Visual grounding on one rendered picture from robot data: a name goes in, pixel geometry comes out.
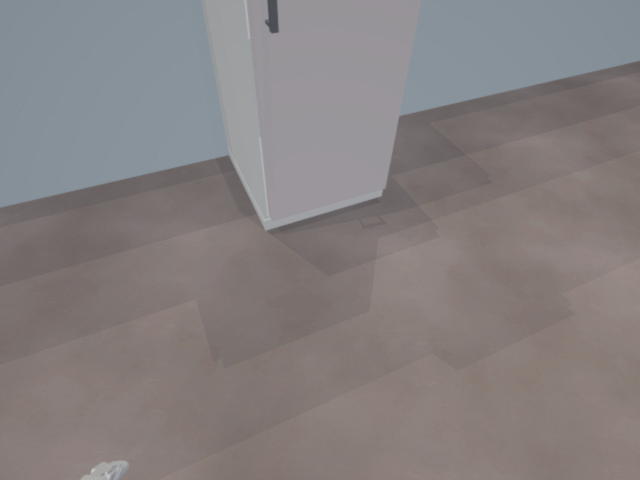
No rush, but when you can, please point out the fridge door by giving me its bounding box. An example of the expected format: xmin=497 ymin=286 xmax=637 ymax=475
xmin=246 ymin=0 xmax=421 ymax=221

